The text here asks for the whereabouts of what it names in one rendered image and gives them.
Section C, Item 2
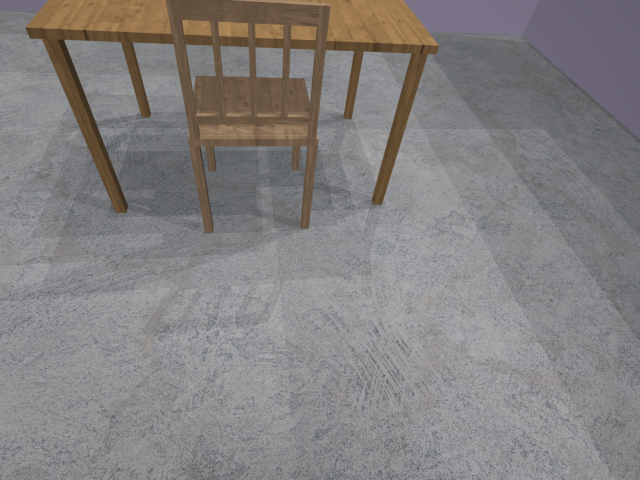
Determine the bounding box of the chair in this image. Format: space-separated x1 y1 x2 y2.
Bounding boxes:
166 0 330 233

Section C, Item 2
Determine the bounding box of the table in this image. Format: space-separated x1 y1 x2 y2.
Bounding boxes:
25 0 439 213

